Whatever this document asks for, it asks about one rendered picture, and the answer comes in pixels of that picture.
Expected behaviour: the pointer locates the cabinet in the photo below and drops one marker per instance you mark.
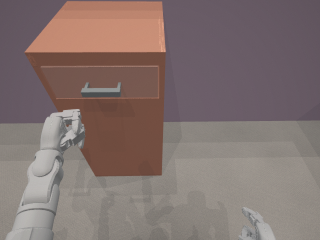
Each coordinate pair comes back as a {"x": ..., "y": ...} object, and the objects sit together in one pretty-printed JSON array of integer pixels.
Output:
[{"x": 123, "y": 135}]

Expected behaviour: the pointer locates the left robot forearm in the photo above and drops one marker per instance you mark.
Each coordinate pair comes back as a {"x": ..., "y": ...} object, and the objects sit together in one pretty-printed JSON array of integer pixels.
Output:
[{"x": 38, "y": 206}]

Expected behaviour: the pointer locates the drawer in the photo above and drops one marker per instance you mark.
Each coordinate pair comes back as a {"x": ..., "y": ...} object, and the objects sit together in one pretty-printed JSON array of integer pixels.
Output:
[{"x": 137, "y": 81}]

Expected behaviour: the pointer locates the left robot hand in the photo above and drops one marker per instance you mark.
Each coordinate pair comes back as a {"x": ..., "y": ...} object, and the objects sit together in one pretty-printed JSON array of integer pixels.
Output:
[{"x": 56, "y": 136}]

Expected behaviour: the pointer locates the handle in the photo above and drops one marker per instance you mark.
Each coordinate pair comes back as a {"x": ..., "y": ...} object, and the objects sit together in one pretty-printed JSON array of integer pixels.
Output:
[{"x": 101, "y": 92}]

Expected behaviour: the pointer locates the right robot hand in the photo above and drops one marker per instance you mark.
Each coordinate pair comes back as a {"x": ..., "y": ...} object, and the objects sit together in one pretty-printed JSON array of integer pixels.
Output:
[{"x": 262, "y": 230}]

